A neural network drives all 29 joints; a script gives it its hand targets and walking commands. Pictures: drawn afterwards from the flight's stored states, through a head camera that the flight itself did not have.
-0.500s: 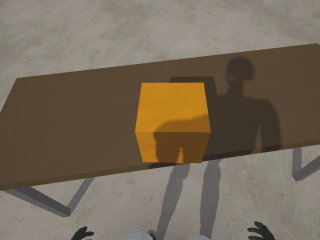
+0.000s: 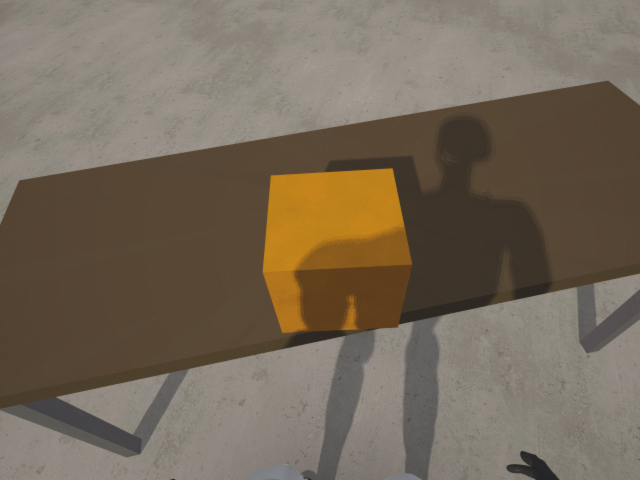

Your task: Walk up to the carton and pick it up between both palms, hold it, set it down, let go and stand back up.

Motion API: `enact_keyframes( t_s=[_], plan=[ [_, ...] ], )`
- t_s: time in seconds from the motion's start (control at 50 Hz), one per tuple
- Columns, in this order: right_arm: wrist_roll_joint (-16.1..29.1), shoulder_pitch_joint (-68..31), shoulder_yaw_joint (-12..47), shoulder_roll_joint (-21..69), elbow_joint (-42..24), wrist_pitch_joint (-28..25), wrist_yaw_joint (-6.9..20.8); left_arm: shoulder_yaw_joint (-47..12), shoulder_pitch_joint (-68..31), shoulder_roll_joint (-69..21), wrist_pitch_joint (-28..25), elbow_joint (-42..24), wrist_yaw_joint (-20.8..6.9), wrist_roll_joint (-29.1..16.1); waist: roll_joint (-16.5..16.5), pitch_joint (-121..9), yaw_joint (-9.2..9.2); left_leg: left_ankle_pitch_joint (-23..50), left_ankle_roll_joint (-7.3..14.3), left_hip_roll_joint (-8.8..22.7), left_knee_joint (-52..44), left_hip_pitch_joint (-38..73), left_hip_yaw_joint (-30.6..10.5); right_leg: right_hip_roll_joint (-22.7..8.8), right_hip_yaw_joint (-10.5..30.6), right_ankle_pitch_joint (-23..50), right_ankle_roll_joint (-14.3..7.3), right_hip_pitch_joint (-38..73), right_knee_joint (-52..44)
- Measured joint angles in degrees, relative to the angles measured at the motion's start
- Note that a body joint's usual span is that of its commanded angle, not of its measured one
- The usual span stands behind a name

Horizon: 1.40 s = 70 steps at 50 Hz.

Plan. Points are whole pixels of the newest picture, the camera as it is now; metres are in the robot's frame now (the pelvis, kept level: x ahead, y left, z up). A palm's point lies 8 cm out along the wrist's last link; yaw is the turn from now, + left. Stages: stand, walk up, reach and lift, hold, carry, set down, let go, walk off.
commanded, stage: walk up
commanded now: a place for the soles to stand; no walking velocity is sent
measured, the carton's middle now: (335, 253) +0.44 +0.00 -0.03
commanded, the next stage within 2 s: reach and lift in 0.76 s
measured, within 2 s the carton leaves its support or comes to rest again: neither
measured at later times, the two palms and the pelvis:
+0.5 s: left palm out of the picture +0.10 +0.25 -0.11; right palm out of the picture +0.05 -0.26 -0.13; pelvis +0.00 +0.00 +0.00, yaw -5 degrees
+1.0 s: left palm (176, 412) +0.21 +0.22 -0.06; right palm (544, 456) +0.15 -0.25 -0.09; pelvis -0.02 +0.01 +0.01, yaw -3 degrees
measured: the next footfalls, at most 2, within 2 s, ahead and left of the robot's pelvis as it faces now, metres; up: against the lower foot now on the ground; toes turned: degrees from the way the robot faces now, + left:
none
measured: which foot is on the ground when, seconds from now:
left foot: down 0.00-1.00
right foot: down 0.00-1.00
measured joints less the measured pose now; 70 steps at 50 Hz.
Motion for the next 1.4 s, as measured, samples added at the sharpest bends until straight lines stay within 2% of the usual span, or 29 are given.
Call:
enact_keyframes(
  t_s=[0.08,0.14,0.18,0.32,0.46,0.54,0.64,0.76,0.78,0.84,0.9,1.0,1.08,1.16,1.28,1.4],
  plan=[
    [0.3,0.6,0.3,0.5,0.4,-0.3,-0.2,0.2,-0.2,0.9,-0.1,-0.5,0.1,-0.1,-1.4,-0.1,0.63,-0.2,0.4,-0.1,-0.3,0.4,1.3,-0.2,0.6,-0.4,-0.3,-0.7,1.2],
    [0.1,0.2,0.6,1.0,0.8,0.4,-0.3,0.8,0.1,1.6,-0.4,-0.7,0.5,0.2,-2.6,0.3,1.65,-1.1,0.2,0.7,1.0,0.6,3.1,-1.4,-2.5,-1.3,-1.5,-1.8,3.3],
    [0.1,-0.1,0.9,1.0,1.1,0.9,-0.1,0.9,0.3,1.6,-0.4,-0.5,0.6,0.1,-2.4,0.5,1.43,-1.6,-0.1,1.3,1.8,0.7,3.1,-1.0,-2.7,-1.1,-0.8,-1.6,3.3],
    [0.2,0.6,1.0,-0.1,1.0,0.8,0.4,-0.5,0.2,0.2,-0.1,0.9,0.5,-0.3,-0.4,-0.5,-0.02,-0.9,-0.3,1.4,0.5,0.7,2.4,-1.0,-3.2,0.1,-0.8,-0.7,0.6],
    [0.5,1.9,1.3,0.4,1.7,-0.2,0.2,-0.6,-1.4,0.9,-0.3,0.7,0.5,-0.2,-1.5,-1.0,0.47,-0.8,0.3,1.4,-0.7,1.5,4.1,-1.1,-1.6,0.5,-0.3,-0.9,0.2],
    [0.4,1.7,1.4,0.9,2.3,0.7,0.0,-0.1,-1.7,1.6,-0.4,0.6,0.9,0.0,-2.6,-0.6,0.86,-1.7,0.1,1.9,0.7,1.6,5.1,-1.3,-2.3,-0.5,-0.5,-1.6,2.3],
    [0.3,1.2,1.1,0.2,2.0,1.6,0.6,0.0,-1.9,0.9,-0.4,1.6,1.0,0.1,-1.6,-0.3,0.55,-1.7,-0.5,2.6,1.2,1.4,4.8,-0.7,-2.6,0.0,-0.8,-1.5,2.0],
    [0.4,1.6,1.1,-0.4,1.6,0.9,0.6,-0.7,-2.3,0.3,0.0,2.4,1.0,0.0,-0.9,-1.1,0.34,-0.5,-0.2,2.1,-0.9,1.6,5.0,-1.2,-2.4,1.0,-0.6,-1.5,0.5],
    [0.0,1.6,0.6,-0.2,1.7,0.7,0.7,-1.0,-2.8,0.4,1.0,2.4,1.0,-0.3,-0.8,-1.0,0.34,-0.3,-0.2,2.1,-1.1,1.7,5.0,-1.1,-2.4,1.2,-0.6,-1.4,0.2],
    [-3.2,-1.5,-4.9,1.7,1.0,0.6,1.9,-1.8,-9.1,0.5,12.2,0.9,1.8,-2.0,0.4,0.2,-0.1,0.8,-0.2,2.3,-2.0,1.7,3.6,-1.2,-3.8,2.6,-0.6,-0.3,-2.2],
    [-3.5,-5.0,-6.4,2.6,-2.3,1.8,3.0,-2.3,-15.7,0.4,20.5,-3.3,1.8,-2.4,1.2,0.1,0.4,2.3,-0.3,2.3,-3.8,0.9,2.8,-1.2,-4.5,4.7,-0.5,-0.4,-5.1],
    [-0.4,-8.3,-3.9,2.5,-7.6,3.9,3.0,-1.4,-21.4,-1.2,25.0,-11.1,0.2,0.2,1.3,-2.2,1.15,3.9,0.1,2.5,-5.3,-0.2,2.0,-1.2,-5.2,6.7,-0.2,-0.6,-8.1],
    [1.1,-8.0,-2.9,2.6,-8.6,2.4,2.5,0.3,-20.2,-3.4,24.1,-14.2,-0.7,3.6,0.8,-4.5,1.19,3.4,0.2,2.4,-5.0,-0.6,1.7,-1.3,-5.5,6.5,-0.1,-0.6,-8.5],
    [1.1,-5.6,-3.3,3.3,-7.8,0.2,2.4,0.8,-15.8,-4.9,21.6,-13.2,-0.3,4.3,0.6,-6.0,0.98,3.0,0.3,2.3,-5.3,-0.3,1.6,-1.5,-5.6,6.3,0.0,0.0,-9.3],
    [-0.6,-0.8,-5.4,4.9,-7.2,-4.7,2.9,0.0,-9.6,-5.6,14.2,-10.3,2.1,2.0,0.7,-4.7,0.73,2.7,0.4,2.0,-5.2,-0.1,1.4,-1.8,-5.9,6.1,0.1,0.5,-9.7],
    [-0.9,-0.5,-6.8,7.1,-5.1,-9.8,3.7,-2.1,-9.7,-4.1,5.8,-6.7,4.8,-1.6,0.5,-1.5,0.57,2.9,0.7,1.7,-5.1,0.0,1.1,-2.1,-6.2,5.9,0.2,0.7,-9.3]
  ],
)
